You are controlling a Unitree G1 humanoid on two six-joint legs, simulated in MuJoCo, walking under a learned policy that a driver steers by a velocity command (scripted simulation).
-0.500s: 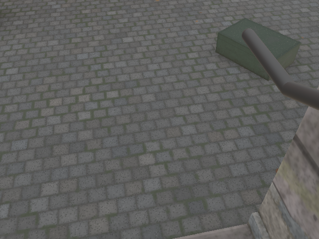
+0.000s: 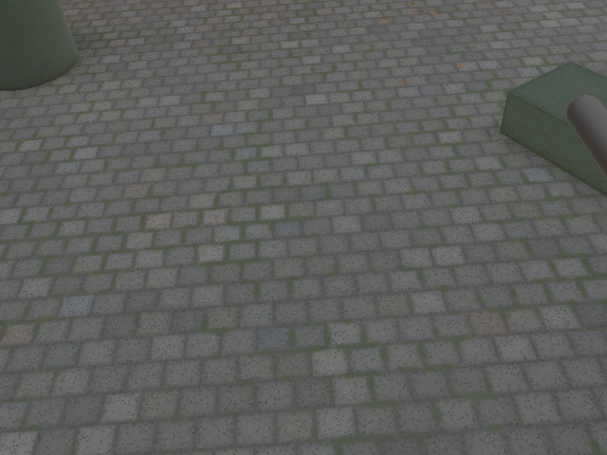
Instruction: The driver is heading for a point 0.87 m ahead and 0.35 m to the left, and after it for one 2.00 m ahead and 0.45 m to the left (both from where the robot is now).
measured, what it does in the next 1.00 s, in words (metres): goes down, turning left: left foot 0.17 m lower, then right foot 0.17 m lower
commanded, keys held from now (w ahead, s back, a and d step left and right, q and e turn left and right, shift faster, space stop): w+q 1.00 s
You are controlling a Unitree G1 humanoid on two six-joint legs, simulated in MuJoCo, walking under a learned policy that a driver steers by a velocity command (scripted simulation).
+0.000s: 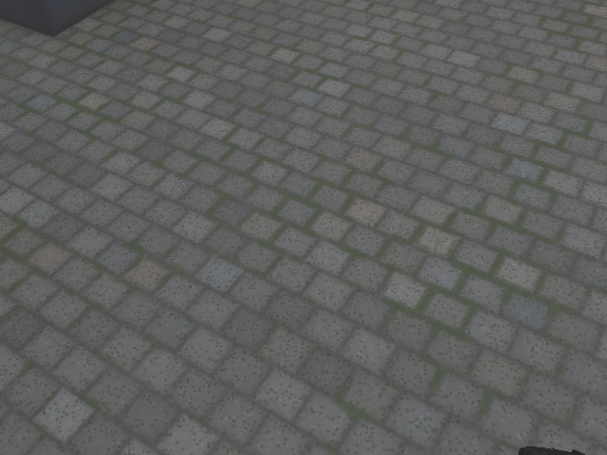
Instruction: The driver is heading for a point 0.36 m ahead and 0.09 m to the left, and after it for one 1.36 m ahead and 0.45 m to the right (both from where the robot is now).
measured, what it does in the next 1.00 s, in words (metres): walks ahead: left foot, then right foot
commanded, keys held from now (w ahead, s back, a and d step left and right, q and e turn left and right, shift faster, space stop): w+q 0.20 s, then w+e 0.80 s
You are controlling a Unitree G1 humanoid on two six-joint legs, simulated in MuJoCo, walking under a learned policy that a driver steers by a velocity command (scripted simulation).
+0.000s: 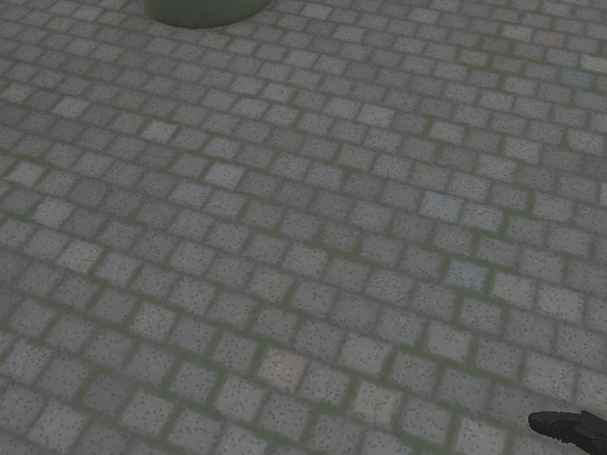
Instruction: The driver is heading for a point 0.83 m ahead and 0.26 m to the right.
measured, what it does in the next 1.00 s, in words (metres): walks ahead, turning right: left foot, then right foot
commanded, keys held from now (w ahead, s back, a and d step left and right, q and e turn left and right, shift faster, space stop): w+e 0.94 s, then w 0.06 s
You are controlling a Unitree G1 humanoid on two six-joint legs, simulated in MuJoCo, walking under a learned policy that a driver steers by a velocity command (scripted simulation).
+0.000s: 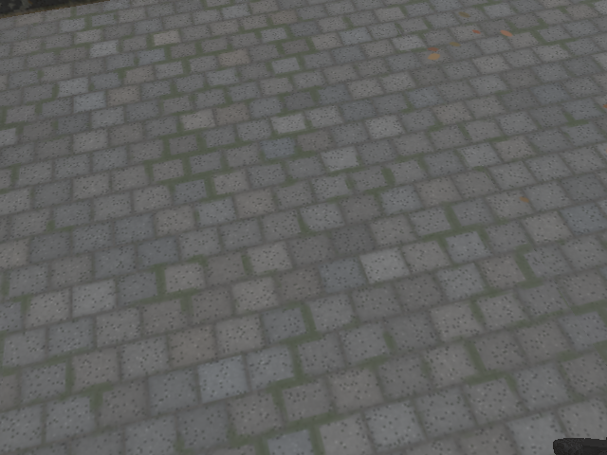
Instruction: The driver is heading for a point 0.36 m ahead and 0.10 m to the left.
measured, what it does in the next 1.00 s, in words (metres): walks ahead: left foot, then right foot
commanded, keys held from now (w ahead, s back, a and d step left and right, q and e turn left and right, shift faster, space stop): w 0.20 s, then no key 0.80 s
